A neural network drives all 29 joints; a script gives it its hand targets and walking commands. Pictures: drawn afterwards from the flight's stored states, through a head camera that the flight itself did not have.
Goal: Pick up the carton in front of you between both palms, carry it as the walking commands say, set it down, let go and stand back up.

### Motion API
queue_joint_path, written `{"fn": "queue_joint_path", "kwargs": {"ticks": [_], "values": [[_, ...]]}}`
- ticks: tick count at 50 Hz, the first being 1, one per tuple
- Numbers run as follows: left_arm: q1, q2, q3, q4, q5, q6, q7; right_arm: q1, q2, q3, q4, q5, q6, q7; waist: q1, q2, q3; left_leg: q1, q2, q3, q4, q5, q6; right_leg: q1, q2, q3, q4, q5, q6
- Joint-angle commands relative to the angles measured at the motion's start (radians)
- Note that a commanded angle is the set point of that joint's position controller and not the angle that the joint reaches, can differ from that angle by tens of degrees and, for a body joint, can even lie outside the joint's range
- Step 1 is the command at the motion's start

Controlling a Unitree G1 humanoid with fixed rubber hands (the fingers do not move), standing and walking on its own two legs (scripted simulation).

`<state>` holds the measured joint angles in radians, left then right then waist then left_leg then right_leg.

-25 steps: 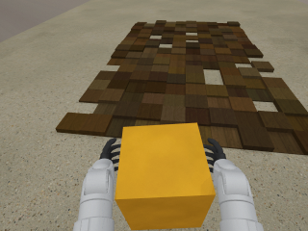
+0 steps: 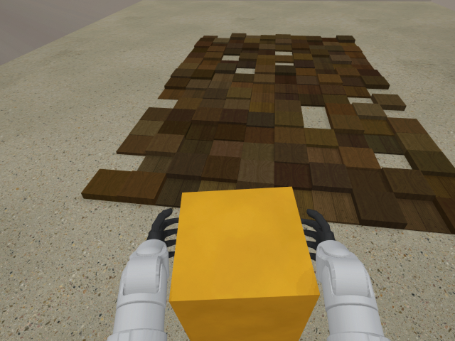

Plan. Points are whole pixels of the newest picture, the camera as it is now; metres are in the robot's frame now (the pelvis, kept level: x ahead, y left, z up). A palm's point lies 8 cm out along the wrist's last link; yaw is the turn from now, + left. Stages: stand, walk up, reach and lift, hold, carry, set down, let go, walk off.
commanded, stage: carry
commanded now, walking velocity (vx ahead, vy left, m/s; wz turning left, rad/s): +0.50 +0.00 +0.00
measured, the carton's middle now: (241, 269) +0.29 +0.00 -0.02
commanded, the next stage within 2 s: none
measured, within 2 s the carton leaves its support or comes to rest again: neither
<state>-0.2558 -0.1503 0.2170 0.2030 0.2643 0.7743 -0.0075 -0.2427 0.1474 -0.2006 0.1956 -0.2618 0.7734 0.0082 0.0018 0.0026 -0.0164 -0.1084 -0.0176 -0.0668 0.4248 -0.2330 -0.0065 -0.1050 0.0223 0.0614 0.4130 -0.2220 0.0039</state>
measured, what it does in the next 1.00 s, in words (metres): walks ahead: right foot, then left foot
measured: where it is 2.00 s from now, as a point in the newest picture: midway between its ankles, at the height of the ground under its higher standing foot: (235, 205)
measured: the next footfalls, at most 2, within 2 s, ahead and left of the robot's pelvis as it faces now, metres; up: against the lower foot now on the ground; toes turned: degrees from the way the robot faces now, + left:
right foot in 0.42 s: +0.21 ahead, -0.10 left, +0.00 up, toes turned -11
left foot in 0.80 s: +0.51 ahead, +0.13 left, +0.00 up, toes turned +13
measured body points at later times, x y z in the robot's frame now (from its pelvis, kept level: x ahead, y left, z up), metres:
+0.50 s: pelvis +0.16 -0.01 -0.01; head +0.15 +0.00 +0.44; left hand +0.44 +0.14 +0.07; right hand +0.43 -0.16 +0.07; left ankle +0.04 +0.10 -0.70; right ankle +0.17 -0.09 -0.74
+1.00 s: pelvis +0.46 +0.05 +0.00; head +0.49 +0.06 +0.45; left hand +0.76 +0.19 +0.06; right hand +0.73 -0.11 +0.06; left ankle +0.47 +0.12 -0.74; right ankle +0.42 -0.08 -0.66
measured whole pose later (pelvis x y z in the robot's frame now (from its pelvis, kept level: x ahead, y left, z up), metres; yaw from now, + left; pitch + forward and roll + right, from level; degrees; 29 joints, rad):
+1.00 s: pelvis +0.46 +0.05 +0.00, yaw -2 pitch +5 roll -1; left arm -0.17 -0.13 0.12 -0.33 0.10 1.19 0.09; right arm -0.15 0.13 -0.11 -0.32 -0.09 1.17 -0.10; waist -0.03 -0.01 -0.04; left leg -0.28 0.05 0.26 0.37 -0.19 0.06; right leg -0.54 -0.09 -0.09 1.06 -0.30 -0.01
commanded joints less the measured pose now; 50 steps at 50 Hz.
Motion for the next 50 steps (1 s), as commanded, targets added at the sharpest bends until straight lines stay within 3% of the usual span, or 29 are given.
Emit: {"fn": "queue_joint_path", "kwargs": {"ticks": [1,4,7,8,9,10,11,13,15,18,20,21,22,23,24,26,28,31,34,37,39,40,41,42,43,45,46,48,50], "values": [[-0.513,-0.898,-0.594,-0.094,-0.289,-0.019,-0.218,-0.541,0.903,0.582,-0.105,0.295,-0.024,0.213,0.002,-0.044,-0.158,-0.182,0.073,-0.002,-0.03,-0.447,0.012,-0.107,-0.13,0.094,-0.121,-0.528,-0.037],[-0.495,-0.895,-0.655,-0.159,-0.329,0.011,-0.2,-0.552,0.905,0.658,-0.175,0.345,0.009,0.204,0.009,-0.119,-0.213,-0.218,0.021,0.105,0.14,-0.17,-0.01,-0.076,-0.208,0.196,-0.163,-0.399,-0.09],[-0.47,-0.859,-0.721,-0.26,-0.368,0.087,-0.172,-0.556,0.887,0.735,-0.26,0.412,0.079,0.193,0.003,-0.109,-0.273,-0.086,0.031,0.128,-0.004,-0.18,0.007,-0.154,-0.19,0.128,-0.107,-0.389,-0.099],[-0.485,-0.846,-0.739,-0.295,-0.386,0.118,-0.167,-0.549,0.869,0.744,-0.279,0.425,0.107,0.187,-0.003,-0.027,-0.255,-0.024,0.09,0.037,-0.072,-0.267,0.026,-0.246,-0.138,0.039,-0.011,-0.392,-0.069],[-0.5,-0.833,-0.752,-0.317,-0.405,0.152,-0.163,-0.519,0.84,0.741,-0.283,0.43,0.137,0.18,-0.016,0.153,-0.234,0.056,0.225,-0.179,-0.17,-0.378,0.084,-0.392,-0.073,-0.076,0.2,-0.329,-0.024],[-0.5,-0.818,-0.768,-0.328,-0.425,0.186,-0.16,-0.481,0.812,0.741,-0.284,0.428,0.169,0.169,-0.024,0.26,-0.185,0.156,0.346,-0.382,-0.255,-0.339,0.151,-0.581,-0.023,-0.159,0.339,-0.282,0.003],[-0.515,-0.823,-0.795,-0.353,-0.457,0.216,-0.161,-0.465,0.795,0.742,-0.31,0.43,0.196,0.156,-0.028,0.239,-0.146,0.184,0.39,-0.429,-0.248,-0.162,0.206,-0.662,-0.06,-0.146,0.361,-0.297,-0.001],[-0.493,-0.851,-0.83,-0.379,-0.519,0.259,-0.165,-0.472,0.801,0.765,-0.409,0.465,0.246,0.139,-0.028,0.124,-0.204,0.231,0.363,-0.305,-0.206,0.059,0.198,-0.639,-0.077,-0.138,0.312,-0.275,-0.001],[-0.453,-0.872,-0.843,-0.427,-0.554,0.292,-0.162,-0.468,0.824,0.799,-0.494,0.505,0.289,0.134,-0.028,0.146,-0.274,0.225,0.296,-0.149,-0.169,0.18,0.147,-0.528,-0.037,-0.196,0.235,-0.17,0.005],[-0.375,-0.873,-0.836,-0.496,-0.549,0.342,-0.149,-0.396,0.843,0.816,-0.553,0.534,0.345,0.142,-0.023,0.173,-0.298,0.126,0.243,-0.015,-0.13,0.148,0.117,-0.335,-0.005,-0.267,0.074,-0.07,0.011],[-0.315,-0.862,-0.82,-0.533,-0.525,0.369,-0.142,-0.339,0.846,0.818,-0.573,0.544,0.376,0.152,-0.011,0.093,-0.336,-0.103,0.195,0.095,0.024,0.119,0.075,0.044,-0.005,-0.285,-0.054,0.05,0.0],[-0.273,-0.849,-0.809,-0.541,-0.508,0.382,-0.138,-0.324,0.834,0.816,-0.578,0.548,0.39,0.158,0.005,0.015,-0.38,-0.274,0.166,0.15,0.177,0.066,0.04,0.264,-0.112,-0.159,-0.06,-0.014,-0.029],[-0.245,-0.84,-0.799,-0.543,-0.49,0.394,-0.136,-0.331,0.825,0.816,-0.603,0.558,0.409,0.163,0.022,-0.225,-0.399,-0.521,0.081,0.231,0.455,-0.153,-0.009,0.398,-0.379,0.251,-0.168,-0.223,-0.132],[-0.263,-0.847,-0.79,-0.54,-0.488,0.401,-0.134,-0.394,0.81,0.823,-0.634,0.577,0.427,0.168,0.025,-0.265,-0.344,-0.689,0.05,0.162,0.593,-0.283,0.011,0.398,-0.497,0.471,-0.216,-0.198,-0.241],[-0.32,-0.85,-0.79,-0.577,-0.499,0.408,-0.131,-0.445,0.811,0.832,-0.644,0.601,0.435,0.172,0.025,-0.171,-0.298,-0.727,0.113,0.099,0.686,-0.289,0.029,0.333,-0.5,0.445,-0.206,-0.133,-0.263],[-0.4,-0.855,-0.799,-0.618,-0.529,0.426,-0.127,-0.479,0.827,0.824,-0.636,0.622,0.445,0.175,0.017,-0.039,-0.281,-0.702,0.168,0.082,0.671,-0.194,0.035,0.226,-0.433,0.276,-0.232,-0.128,-0.212],[-0.425,-0.857,-0.811,-0.619,-0.557,0.442,-0.13,-0.464,0.833,0.81,-0.615,0.612,0.452,0.166,0.015,-0.062,-0.261,-0.63,0.156,0.125,0.525,-0.092,0.015,0.161,-0.364,0.11,-0.272,-0.079,-0.162],[-0.4,-0.845,-0.812,-0.583,-0.577,0.459,-0.142,-0.401,0.834,0.788,-0.565,0.573,0.459,0.147,0.014,-0.096,-0.248,-0.553,0.125,0.184,0.324,0.0,-0.011,0.145,-0.307,-0.033,-0.268,0.059,-0.141],[-0.381,-0.839,-0.809,-0.552,-0.58,0.466,-0.154,-0.374,0.837,0.774,-0.541,0.542,0.461,0.135,0.017,-0.138,-0.217,-0.463,0.081,0.254,0.161,0.079,-0.006,0.123,-0.271,-0.133,-0.232,0.208,-0.12],[-0.386,-0.847,-0.806,-0.551,-0.572,0.464,-0.16,-0.394,0.848,0.775,-0.554,0.538,0.46,0.135,0.019,-0.168,-0.199,-0.331,0.063,0.299,0.077,0.159,0.013,0.096,-0.26,-0.179,-0.176,0.256,-0.089],[-0.387,-0.848,-0.809,-0.562,-0.569,0.463,-0.162,-0.382,0.854,0.771,-0.552,0.535,0.457,0.139,-0.002,-0.117,-0.259,-0.081,0.008,0.37,0.028,0.109,0.024,0.024,-0.211,-0.273,0.041,0.381,-0.05],[-0.382,-0.837,-0.808,-0.565,-0.566,0.463,-0.162,-0.367,0.852,0.766,-0.546,0.531,0.456,0.141,-0.019,-0.069,-0.326,0.128,0.057,0.308,0.038,0.052,0.031,-0.093,-0.185,-0.293,0.216,0.324,-0.024],[-0.392,-0.834,-0.812,-0.584,-0.566,0.467,-0.164,-0.348,0.84,0.759,-0.533,0.52,0.451,0.143,-0.034,0.146,-0.387,0.281,0.312,-0.114,-0.104,-0.201,0.117,-0.304,-0.105,-0.289,0.511,0.105,0.027],[-0.401,-0.846,-0.824,-0.587,-0.568,0.471,-0.165,-0.338,0.852,0.759,-0.507,0.516,0.442,0.144,-0.035,0.325,-0.413,0.413,0.467,-0.445,-0.214,-0.163,0.233,-0.55,-0.013,-0.217,0.739,-0.235,0.031],[-0.401,-0.865,-0.829,-0.583,-0.571,0.46,-0.168,-0.343,0.884,0.768,-0.533,0.528,0.437,0.147,-0.028,0.223,-0.399,0.4,0.468,-0.39,-0.197,-0.009,0.236,-0.624,-0.07,-0.117,0.855,-0.254,0.005],[-0.426,-0.906,-0.844,-0.607,-0.577,0.433,-0.171,-0.396,0.941,0.796,-0.583,0.549,0.414,0.151,-0.027,0.069,-0.388,0.298,0.413,-0.209,-0.167,0.182,0.19,-0.619,-0.146,-0.078,0.838,-0.159,-0.026],[-0.429,-0.923,-0.852,-0.609,-0.576,0.421,-0.169,-0.425,0.958,0.812,-0.603,0.56,0.403,0.152,-0.023,0.042,-0.382,0.242,0.39,-0.127,-0.18,0.216,0.16,-0.586,-0.166,-0.068,0.771,-0.104,-0.025],[-0.413,-0.937,-0.864,-0.613,-0.57,0.398,-0.16,-0.443,0.956,0.831,-0.626,0.58,0.388,0.155,-0.021,0.089,-0.381,0.2,0.351,-0.023,-0.201,0.213,0.13,-0.535,-0.15,-0.104,0.67,-0.059,-0.022],[-0.385,-0.921,-0.866,-0.604,-0.549,0.379,-0.145,-0.433,0.929,0.847,-0.63,0.592,0.38,0.162,-0.021,0.113,-0.364,0.212,0.329,0.046,-0.216,0.227,0.134,-0.549,-0.136,-0.139,0.57,-0.023,-0.014]]}}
